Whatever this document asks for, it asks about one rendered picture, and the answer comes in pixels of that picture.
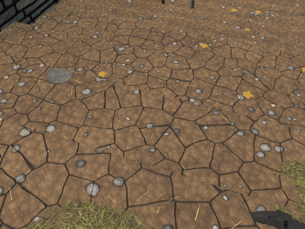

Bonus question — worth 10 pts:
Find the robot right hand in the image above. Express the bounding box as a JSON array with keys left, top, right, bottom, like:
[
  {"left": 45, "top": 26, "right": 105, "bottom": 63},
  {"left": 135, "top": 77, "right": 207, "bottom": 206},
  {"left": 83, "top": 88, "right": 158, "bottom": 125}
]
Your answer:
[{"left": 252, "top": 210, "right": 305, "bottom": 229}]

